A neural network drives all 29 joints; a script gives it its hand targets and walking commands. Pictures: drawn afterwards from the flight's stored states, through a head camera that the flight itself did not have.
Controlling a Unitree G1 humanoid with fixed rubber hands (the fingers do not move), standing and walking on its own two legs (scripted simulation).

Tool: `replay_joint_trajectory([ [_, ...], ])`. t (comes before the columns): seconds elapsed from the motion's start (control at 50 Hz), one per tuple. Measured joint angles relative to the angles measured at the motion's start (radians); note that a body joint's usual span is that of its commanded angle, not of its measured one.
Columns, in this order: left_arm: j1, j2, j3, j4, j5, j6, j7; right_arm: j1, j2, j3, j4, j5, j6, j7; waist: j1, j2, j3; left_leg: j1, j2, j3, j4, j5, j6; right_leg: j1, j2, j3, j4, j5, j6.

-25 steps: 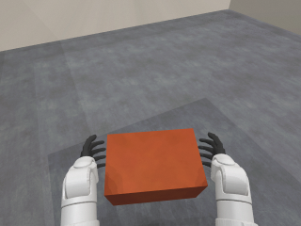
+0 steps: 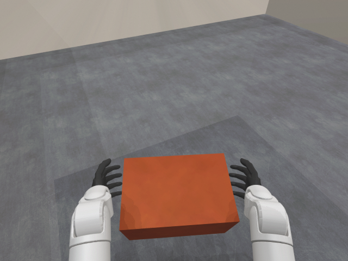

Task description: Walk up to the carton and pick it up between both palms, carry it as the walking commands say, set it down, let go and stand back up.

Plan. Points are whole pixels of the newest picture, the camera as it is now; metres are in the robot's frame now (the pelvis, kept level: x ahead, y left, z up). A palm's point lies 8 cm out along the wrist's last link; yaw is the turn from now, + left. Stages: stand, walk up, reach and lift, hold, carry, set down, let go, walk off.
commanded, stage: carry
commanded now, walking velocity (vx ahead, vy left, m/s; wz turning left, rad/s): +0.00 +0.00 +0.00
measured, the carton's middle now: (176, 197) +0.30 +0.00 -0.04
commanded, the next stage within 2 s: hold in 0.36 s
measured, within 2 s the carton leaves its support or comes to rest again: neither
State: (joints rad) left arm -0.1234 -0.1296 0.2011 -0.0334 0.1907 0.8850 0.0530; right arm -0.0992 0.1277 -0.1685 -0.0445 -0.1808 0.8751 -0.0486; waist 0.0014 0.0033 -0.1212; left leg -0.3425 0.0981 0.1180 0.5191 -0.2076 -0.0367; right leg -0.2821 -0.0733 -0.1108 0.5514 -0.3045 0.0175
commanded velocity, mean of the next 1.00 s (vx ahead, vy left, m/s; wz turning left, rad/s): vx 0.00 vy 0.00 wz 0.00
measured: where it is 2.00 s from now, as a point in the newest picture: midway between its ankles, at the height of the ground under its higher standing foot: outside the picture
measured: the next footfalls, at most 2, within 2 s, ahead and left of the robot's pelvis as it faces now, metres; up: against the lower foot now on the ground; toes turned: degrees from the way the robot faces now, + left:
none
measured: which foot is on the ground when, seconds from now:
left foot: down 0.00-1.00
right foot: down 0.00-1.00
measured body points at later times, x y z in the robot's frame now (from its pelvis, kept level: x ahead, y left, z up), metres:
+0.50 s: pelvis +0.01 +0.00 +0.01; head -0.02 +0.00 +0.46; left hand +0.27 +0.17 +0.02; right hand +0.27 -0.17 +0.02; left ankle +0.03 +0.15 -0.73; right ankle -0.01 -0.13 -0.73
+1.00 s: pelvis +0.00 +0.03 +0.01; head +0.04 +0.03 +0.46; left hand +0.31 +0.20 -0.02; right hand +0.31 -0.15 -0.02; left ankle +0.03 +0.15 -0.73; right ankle -0.01 -0.12 -0.73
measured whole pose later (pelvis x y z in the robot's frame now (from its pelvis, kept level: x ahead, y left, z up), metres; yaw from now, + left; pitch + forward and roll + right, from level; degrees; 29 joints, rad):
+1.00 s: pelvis +0.00 +0.03 +0.01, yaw -8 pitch +4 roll +0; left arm -0.28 -0.15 0.43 0.34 0.33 0.52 -0.07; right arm -0.34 0.13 -0.35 0.47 -0.34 0.48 0.09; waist 0.08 -0.03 0.00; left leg -0.31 0.00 -0.05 0.42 -0.18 -0.02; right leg -0.30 -0.01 0.12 0.43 -0.21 0.02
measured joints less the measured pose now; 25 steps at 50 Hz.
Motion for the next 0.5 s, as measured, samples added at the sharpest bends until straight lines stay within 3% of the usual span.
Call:
replay_joint_trajectory([
  [0.38,0.007,0.001,0.001,0.023,-0.003,-0.043,-0.002,0.009,-0.001,-0.002,0.02,0.001,-0.036,0.003,-0.003,0.003,0.004,0.006,0.002,-0.001,0.001,-0.006,-0.004,0.006,-0.001,-0.004,0.003,-0.008,-0.001],
  [0.5,0.053,0.003,0.028,0.143,0.033,-0.174,-0.034,0.012,-0.001,0.008,0.156,-0.048,-0.145,0.03,-0.01,-0.016,0.127,0.206,-0.057,-0.123,-0.141,0.036,0.009,0.191,0.027,0.062,-0.131,0.045,-0.002],
])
